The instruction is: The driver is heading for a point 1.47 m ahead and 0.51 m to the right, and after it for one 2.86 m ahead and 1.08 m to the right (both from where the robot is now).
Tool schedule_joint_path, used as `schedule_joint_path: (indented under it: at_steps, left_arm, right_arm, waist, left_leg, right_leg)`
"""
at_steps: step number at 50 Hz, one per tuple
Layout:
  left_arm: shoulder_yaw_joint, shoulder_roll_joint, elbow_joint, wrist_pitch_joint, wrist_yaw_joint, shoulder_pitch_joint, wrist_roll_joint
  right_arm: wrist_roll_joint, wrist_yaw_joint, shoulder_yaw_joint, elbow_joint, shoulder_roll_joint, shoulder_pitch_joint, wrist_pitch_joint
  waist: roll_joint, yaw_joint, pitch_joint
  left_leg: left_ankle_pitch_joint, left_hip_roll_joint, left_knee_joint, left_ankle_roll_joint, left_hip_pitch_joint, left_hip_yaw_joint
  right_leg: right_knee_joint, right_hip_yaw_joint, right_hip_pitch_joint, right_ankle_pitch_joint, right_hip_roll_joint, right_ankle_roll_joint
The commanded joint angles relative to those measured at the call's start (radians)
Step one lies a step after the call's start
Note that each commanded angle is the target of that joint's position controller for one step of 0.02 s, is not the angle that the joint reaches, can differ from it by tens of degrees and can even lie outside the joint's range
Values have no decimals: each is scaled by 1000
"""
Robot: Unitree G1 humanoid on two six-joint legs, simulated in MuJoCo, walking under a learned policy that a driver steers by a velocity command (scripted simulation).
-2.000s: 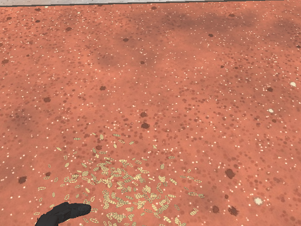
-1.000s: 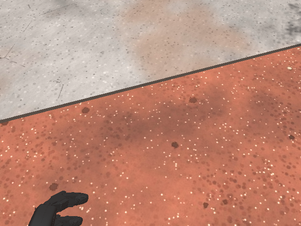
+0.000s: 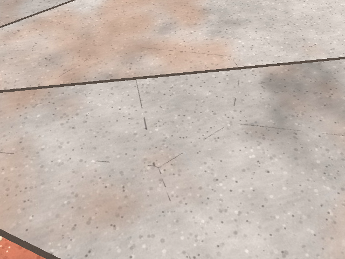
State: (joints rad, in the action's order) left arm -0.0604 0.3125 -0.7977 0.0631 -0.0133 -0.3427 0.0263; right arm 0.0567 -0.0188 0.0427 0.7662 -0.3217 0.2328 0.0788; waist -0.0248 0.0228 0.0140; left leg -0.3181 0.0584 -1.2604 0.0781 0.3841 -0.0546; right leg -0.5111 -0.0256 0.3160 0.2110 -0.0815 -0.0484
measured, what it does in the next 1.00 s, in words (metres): walks ahead, turning right: left foot, then right foot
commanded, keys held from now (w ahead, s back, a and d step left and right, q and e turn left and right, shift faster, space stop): w+e+shift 0.64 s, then w+shift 0.28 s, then w+q+shift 0.08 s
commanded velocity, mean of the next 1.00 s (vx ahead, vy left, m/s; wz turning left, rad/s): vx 1.00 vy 0.00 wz -0.65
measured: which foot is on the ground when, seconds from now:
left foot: up 0.00-0.24, down 0.26-0.68, up 0.70-1.00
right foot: down 0.00-0.28, up 0.30-0.68, down 0.70-1.00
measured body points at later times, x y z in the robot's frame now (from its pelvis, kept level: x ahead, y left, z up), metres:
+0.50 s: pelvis +0.44 -0.02 +0.00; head +0.46 -0.02 +0.45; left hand +0.72 +0.17 -0.08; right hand +0.35 -0.31 -0.11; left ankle +0.39 +0.12 -0.73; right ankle +0.46 -0.14 -0.64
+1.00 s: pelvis +0.85 -0.26 +0.00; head +0.87 -0.26 +0.45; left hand +1.01 -0.03 -0.13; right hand +0.86 -0.56 -0.08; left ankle +1.13 -0.27 -0.67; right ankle +0.72 -0.21 -0.73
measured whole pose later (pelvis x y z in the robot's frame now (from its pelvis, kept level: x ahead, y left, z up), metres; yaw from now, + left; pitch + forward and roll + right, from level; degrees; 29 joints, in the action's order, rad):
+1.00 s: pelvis +0.85 -0.26 +0.00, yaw -40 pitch +1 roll -2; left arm -0.05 0.30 -0.85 0.10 -0.02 -0.46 0.00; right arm 0.03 -0.04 -0.02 0.65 -0.26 0.10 0.05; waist -0.01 0.06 0.03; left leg 0.06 -0.16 -0.73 0.02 0.75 0.01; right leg -0.18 -0.03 -0.10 0.26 -0.17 -0.14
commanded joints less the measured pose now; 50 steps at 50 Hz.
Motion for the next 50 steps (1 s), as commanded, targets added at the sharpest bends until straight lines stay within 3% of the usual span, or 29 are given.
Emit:
schedule_joint_path:
  at_steps: [1,3,6,10,12,13,14,15,16,17,18,20,22,25,27,29,31,33,34,35,36,37,38,39,41,42,45,47,50]
  left_arm:
    - [-15,73,-2,23,0,-98,-15]
    - [-22,94,1,27,6,-95,-17]
    - [-45,139,24,28,0,-53,-24]
    - [-58,164,8,26,-7,-123,-40]
    - [-64,189,-1,20,-6,-135,-38]
    - [-60,171,13,27,-10,-106,-42]
    - [-27,33,50,37,-3,-118,-53]
    - [-11,25,95,26,0,-165,-63]
    - [-15,67,75,6,6,-75,-35]
    - [-16,69,78,-3,-5,2,-16]
    - [-16,57,80,-13,-17,39,-9]
    - [-9,18,105,-42,-38,71,6]
    - [-1,-1,152,-63,-50,150,7]
    - [13,4,221,-63,-71,253,7]
    - [24,15,244,-62,-88,317,4]
    - [30,17,251,-60,-96,362,3]
    - [20,52,227,-57,-87,297,1]
    - [-11,116,146,-51,-66,4,7]
    - [-40,159,73,-50,-43,-190,11]
    - [-72,232,62,-64,-17,-131,-14]
    - [-83,352,132,-72,-13,-39,17]
    - [-79,280,144,-77,4,-74,6]
    - [-66,237,108,-65,16,-44,3]
    - [-51,191,89,-46,18,-16,2]
    - [-23,129,83,-12,24,34,3]
    - [-14,110,69,4,20,26,-3]
    - [-17,112,37,33,4,-20,-19]
    - [-20,113,35,47,-8,-24,-29]
    - [-19,127,2,71,-12,-77,-38]
  right_arm:
    - [29,-14,-19,-146,-29,-73,5]
    - [20,-22,-36,-195,-30,-160,3]
    - [-15,-41,-61,-235,-10,-270,9]
    - [-20,-14,-41,-228,-60,-268,11]
    - [-10,11,-12,-175,-102,-92,20]
    - [1,32,10,-149,-150,79,26]
    - [30,52,37,-135,-230,248,24]
    - [17,48,51,-131,-267,204,9]
    - [8,47,36,-141,-159,109,4]
    - [-2,40,20,-133,-86,77,8]
    - [1,36,14,-114,-60,70,12]
    - [-15,34,9,-64,-43,95,27]
    - [-37,22,7,-26,-19,122,43]
    - [-36,22,9,-7,-33,75,57]
    - [-35,24,15,3,-61,55,59]
    - [-35,28,21,23,-99,99,59]
    - [-35,38,37,23,-166,147,43]
    - [-27,47,51,3,-222,104,10]
    - [-19,44,49,-8,-214,82,0]
    - [-11,28,29,-16,-105,86,1]
    - [-45,22,3,-133,-74,212,15]
    - [-33,24,6,-132,-134,80,34]
    - [-41,24,-1,-129,-118,69,40]
    - [-25,25,-9,-123,-98,49,35]
    - [0,14,-20,-95,-69,93,-5]
    - [2,8,-22,-96,-55,92,-23]
    - [-8,-7,-37,-162,-20,-85,-31]
    - [-22,-20,-44,-180,-2,-163,-23]
    - [-50,-35,-41,-174,-1,-223,-17]
  waist:
    - [93,-31,22]
    - [90,-33,62]
    - [101,-18,70]
    - [80,1,20]
    - [31,-83,-112]
    - [12,-170,-210]
    - [-164,-201,-363]
    - [-319,-131,-420]
    - [-163,-119,-233]
    - [-65,-119,-119]
    - [-29,-101,-57]
    - [-88,-55,9]
    - [-83,-39,32]
    - [-76,2,59]
    - [-32,9,96]
    - [-6,-1,108]
    - [-49,42,34]
    - [-85,199,-118]
    - [-45,274,-194]
    - [200,190,-155]
    - [325,54,-372]
    - [82,131,-352]
    - [22,71,-157]
    - [-52,19,-67]
    - [-67,-59,0]
    - [-47,-75,14]
    - [-1,-37,116]
    - [6,-12,123]
    - [3,26,118]
  left_leg:
    - [-41,-107,118,-48,316,-39]
    - [19,-126,286,-82,288,-4]
    - [262,-86,579,-104,-3,52]
    - [305,-57,712,-90,-113,48]
    - [187,-26,755,-63,-344,65]
    - [76,-142,745,-33,-570,-36]
    - [-320,-441,817,18,-812,-395]
    - [-537,-566,992,96,-801,-818]
    - [-541,-508,999,98,-665,-709]
    - [-347,-455,992,84,-550,-519]
    - [-155,-413,1011,66,-461,-383]
    - [47,-367,1042,37,-369,-201]
    - [245,-359,1063,24,-368,-82]
    - [411,-313,1113,-4,-314,115]
    - [459,-269,1165,-27,-255,239]
    - [771,-250,1139,-43,-269,315]
    - [1228,-273,966,-57,-379,326]
    - [1378,-320,573,-40,-335,296]
    - [1162,-293,265,-37,-177,287]
    - [31,-85,-160,-62,95,281]
    - [-184,-26,-454,-89,408,93]
    - [-52,-78,-416,-81,470,-5]
    - [-8,-126,-315,-76,468,4]
    - [0,-176,-196,-75,400,2]
    - [-29,-211,-80,-84,243,-6]
    - [-52,-224,-10,-94,221,-5]
    - [120,-244,257,-102,288,45]
    - [336,-223,463,-80,229,76]
    - [562,-172,643,-16,132,130]
  right_leg:
    - [305,-470,-180,99,224,-216]
    - [368,-421,-73,47,208,-230]
    - [434,-325,119,-52,148,-185]
    - [309,-341,-58,-326,183,-132]
    - [-14,-284,-88,-557,124,-91]
    - [-278,-251,54,-444,80,-69]
    - [-612,-157,266,93,8,-59]
    - [-813,-84,435,267,9,-62]
    - [-868,-64,523,161,88,-68]
    - [-831,-50,526,105,120,-63]
    - [-798,-48,499,85,144,-53]
    - [-763,-46,485,84,180,-38]
    - [-755,-31,538,61,199,-35]
    - [-630,4,517,-96,200,-37]
    - [-435,78,398,-208,175,-55]
    - [-292,181,254,-248,108,-93]
    - [-262,234,135,-181,27,-127]
    - [-241,181,-195,-82,-23,-176]
    - [-163,101,-471,-52,-23,-205]
    - [-100,-109,-606,10,104,-212]
    - [72,-699,-847,42,387,-415]
    - [205,-742,-777,163,373,-387]
    - [246,-654,-577,149,364,-347]
    - [256,-564,-393,85,322,-309]
    - [287,-423,-129,-14,254,-284]
    - [315,-375,-72,-7,229,-281]
    - [419,-244,-22,-75,169,-265]
    - [443,-142,-37,-178,123,-219]
    - [536,-53,-161,-379,168,-161]
Velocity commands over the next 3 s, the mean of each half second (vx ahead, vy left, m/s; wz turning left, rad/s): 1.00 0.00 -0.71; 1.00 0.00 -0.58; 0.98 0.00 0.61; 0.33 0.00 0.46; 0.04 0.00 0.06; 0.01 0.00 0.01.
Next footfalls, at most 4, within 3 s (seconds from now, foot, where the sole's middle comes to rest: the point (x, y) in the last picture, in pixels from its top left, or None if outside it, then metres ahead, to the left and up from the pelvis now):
0.26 left None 0.43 0.11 -0.77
0.70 right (240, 199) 0.75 -0.24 -0.77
1.14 left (261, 120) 1.20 -0.40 -0.77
1.58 right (311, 81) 1.52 -0.73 -0.77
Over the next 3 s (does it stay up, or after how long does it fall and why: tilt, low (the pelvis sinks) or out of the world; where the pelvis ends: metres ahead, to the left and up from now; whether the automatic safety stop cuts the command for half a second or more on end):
stays up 1.62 -0.64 0.01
